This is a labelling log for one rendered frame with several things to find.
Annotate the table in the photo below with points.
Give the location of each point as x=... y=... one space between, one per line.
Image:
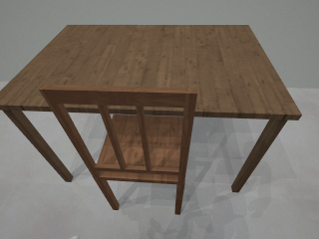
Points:
x=225 y=63

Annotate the chair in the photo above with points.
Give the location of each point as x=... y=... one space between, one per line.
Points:
x=137 y=148

